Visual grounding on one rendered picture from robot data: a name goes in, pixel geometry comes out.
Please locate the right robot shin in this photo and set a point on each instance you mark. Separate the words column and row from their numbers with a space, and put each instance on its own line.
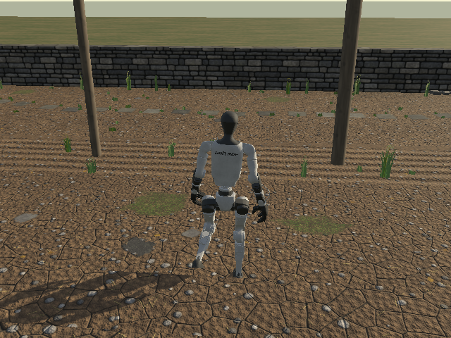
column 239, row 254

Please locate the robot right hand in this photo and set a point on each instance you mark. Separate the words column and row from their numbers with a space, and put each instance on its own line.
column 263, row 213

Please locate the robot left upper arm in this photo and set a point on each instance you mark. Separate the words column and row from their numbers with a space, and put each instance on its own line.
column 202, row 158

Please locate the left robot forearm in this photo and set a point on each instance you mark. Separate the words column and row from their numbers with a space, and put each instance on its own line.
column 196, row 183

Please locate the right robot forearm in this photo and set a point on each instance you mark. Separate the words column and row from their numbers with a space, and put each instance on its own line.
column 258, row 192

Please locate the robot left hand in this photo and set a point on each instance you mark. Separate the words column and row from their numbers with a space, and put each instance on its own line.
column 199, row 195

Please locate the robot right upper arm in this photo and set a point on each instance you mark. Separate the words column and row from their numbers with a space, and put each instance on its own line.
column 249, row 150

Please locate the humanoid robot head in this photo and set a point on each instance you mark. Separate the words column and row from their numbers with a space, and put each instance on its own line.
column 229, row 121

